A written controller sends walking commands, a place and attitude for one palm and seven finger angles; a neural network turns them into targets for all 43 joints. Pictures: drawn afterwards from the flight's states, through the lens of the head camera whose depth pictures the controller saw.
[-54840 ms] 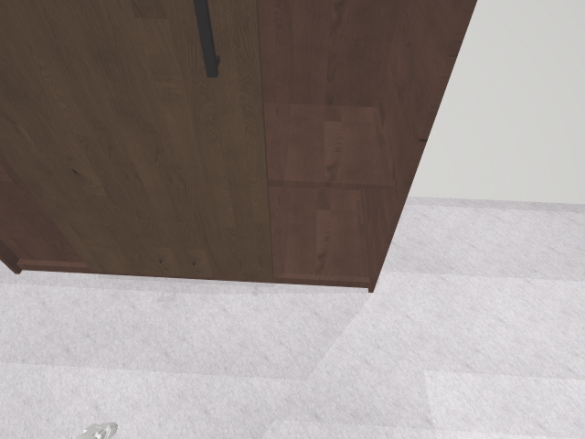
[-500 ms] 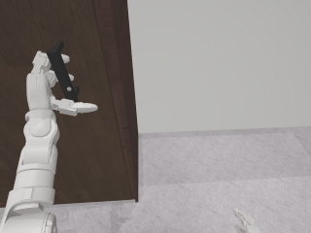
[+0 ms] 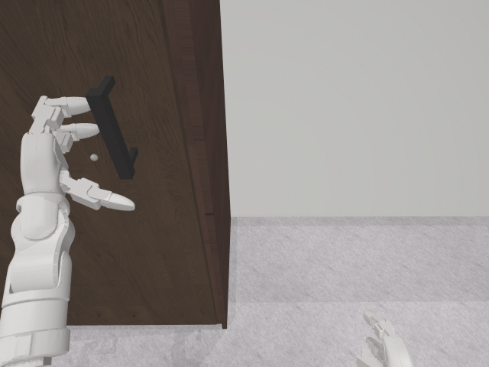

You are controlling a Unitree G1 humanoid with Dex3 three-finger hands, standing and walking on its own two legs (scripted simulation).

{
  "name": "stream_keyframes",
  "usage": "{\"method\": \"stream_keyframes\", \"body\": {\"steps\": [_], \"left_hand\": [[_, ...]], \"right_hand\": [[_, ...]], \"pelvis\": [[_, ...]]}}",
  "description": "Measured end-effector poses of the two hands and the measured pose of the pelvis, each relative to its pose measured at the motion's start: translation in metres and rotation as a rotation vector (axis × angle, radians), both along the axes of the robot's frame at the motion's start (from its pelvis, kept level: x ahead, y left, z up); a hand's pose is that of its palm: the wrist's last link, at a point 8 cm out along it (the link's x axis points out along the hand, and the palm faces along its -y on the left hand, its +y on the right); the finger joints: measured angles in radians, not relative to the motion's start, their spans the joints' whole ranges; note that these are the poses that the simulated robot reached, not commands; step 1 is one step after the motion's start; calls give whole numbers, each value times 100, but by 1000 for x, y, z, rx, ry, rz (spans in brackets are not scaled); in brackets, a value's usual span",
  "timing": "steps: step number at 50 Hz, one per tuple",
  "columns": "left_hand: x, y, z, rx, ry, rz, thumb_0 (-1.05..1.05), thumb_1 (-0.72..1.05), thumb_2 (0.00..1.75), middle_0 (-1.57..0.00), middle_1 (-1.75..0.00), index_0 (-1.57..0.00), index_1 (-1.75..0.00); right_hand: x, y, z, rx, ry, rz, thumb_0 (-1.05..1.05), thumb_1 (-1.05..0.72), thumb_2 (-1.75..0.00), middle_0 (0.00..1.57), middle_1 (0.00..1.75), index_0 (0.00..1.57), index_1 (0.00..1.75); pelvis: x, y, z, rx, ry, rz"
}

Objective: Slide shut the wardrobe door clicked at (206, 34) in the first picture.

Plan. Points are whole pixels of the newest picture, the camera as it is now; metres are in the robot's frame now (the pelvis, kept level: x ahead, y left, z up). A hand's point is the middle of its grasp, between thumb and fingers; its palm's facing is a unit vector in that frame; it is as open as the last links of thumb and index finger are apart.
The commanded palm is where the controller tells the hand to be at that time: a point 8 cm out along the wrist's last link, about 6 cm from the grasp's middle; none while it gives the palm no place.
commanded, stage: slip the hand off the handle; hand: left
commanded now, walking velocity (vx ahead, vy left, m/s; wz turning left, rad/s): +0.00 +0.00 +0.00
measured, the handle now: (117, 130) +0.39 +0.24 +0.21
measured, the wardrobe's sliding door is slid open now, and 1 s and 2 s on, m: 0.02 0.02 0.02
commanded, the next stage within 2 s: draw the hand back to the body in 1.06 s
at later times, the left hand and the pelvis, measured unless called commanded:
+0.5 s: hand (67, 158) +0.32 +0.29 +0.21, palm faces +0.37 -0.91 -0.21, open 14.7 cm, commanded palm +0.27 +0.33 +0.21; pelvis -0.01 +0.00 +0.00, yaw -1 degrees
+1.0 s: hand (39, 212) +0.23 +0.27 +0.20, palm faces +0.39 -0.90 -0.22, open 14.7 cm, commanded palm +0.18 +0.31 +0.21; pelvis -0.01 +0.00 +0.00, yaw +1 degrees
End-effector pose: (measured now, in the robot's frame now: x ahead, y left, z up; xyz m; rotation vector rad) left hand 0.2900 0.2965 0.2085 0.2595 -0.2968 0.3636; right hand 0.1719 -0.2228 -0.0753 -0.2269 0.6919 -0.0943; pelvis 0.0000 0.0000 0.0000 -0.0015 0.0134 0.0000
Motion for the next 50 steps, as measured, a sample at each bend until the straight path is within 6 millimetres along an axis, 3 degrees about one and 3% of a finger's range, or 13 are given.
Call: {"method": "stream_keyframes", "body": {"steps": [6, 19, 25, 31, 42, 50], "left_hand": [[3, 7, 3, 8, 7, -15, -1, -56, 20, -26, -116, -26, -115], [1, 37, 1, 13, 26, 16, -1, -56, 20, -26, -115, -26, -115], [-6, 36, 2, 22, -3, -20, -1, -56, 20, -25, -115, -25, -115], [-25, 28, -2, 22, -9, -34, -1, -56, 20, -26, -115, -26, -115], [-77, 27, 1, 34, -27, 4, -1, -56, 20, -26, -115, -26, -115], [-100, 21, 0, 36, -12, 0, -1, -56, 20, -26, -115, -26, -115]], "right_hand": [[-8, -3, -3, -6, 16, -9, 1, -90, -90, 20, 30, 20, 30], [-49, -27, -17, -47, 112, -74, 1, -90, -90, 20, 30, 20, 30], [-57, -32, -19, -52, 118, -95, 2, -90, -90, 20, 30, 20, 30], [-46, -24, -15, -36, 68, -83, 2, -90, -90, 20, 30, 20, 30], [-1, 5, 2, -5, -66, 25, 2, -90, -90, 20, 30, 20, 30], [17, 21, 12, 13, -127, 82, 1, -90, -90, 20, 30, 20, 30]], "pelvis": [[-3, -2, 0, -1, 1, 3], [-10, -5, -2, -2, 22, -5], [-10, -3, -3, -4, 30, -12], [-9, -1, -3, -2, 22, -19], [-8, 1, -3, -6, -6, 5], [-10, 0, -2, -6, -25, 18]]}}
